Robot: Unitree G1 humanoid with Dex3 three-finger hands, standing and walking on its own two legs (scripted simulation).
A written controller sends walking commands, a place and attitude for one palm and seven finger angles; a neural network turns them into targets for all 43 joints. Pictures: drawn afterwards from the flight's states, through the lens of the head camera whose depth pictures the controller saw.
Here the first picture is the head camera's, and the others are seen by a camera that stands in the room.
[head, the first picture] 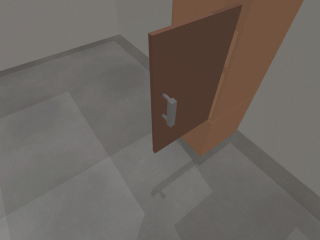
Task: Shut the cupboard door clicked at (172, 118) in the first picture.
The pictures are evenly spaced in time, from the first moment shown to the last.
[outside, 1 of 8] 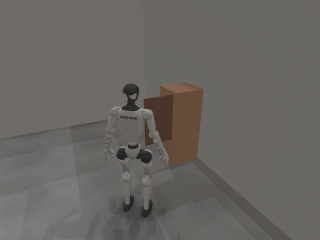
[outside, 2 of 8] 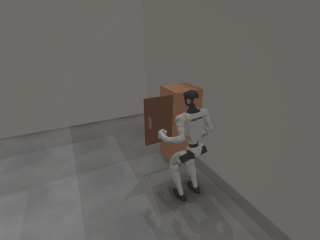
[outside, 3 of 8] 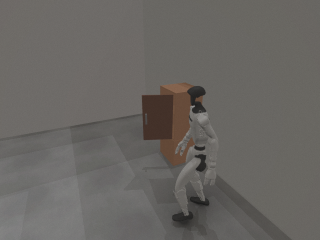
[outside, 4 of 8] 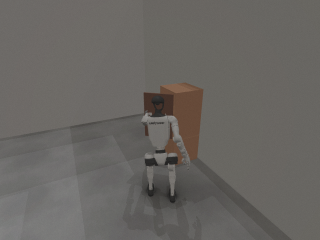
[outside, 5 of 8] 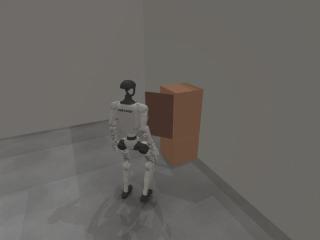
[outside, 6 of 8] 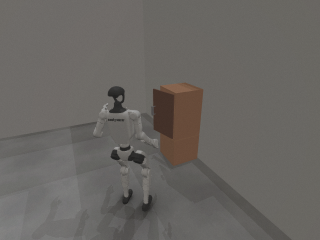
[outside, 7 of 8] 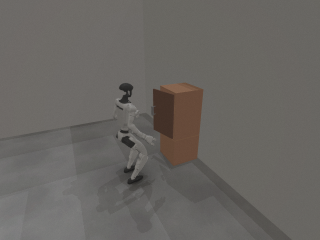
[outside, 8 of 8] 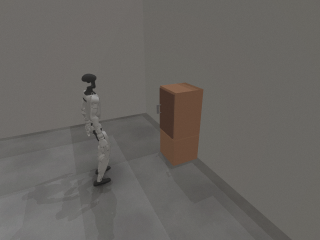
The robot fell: no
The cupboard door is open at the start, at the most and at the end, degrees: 91 91 0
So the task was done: yes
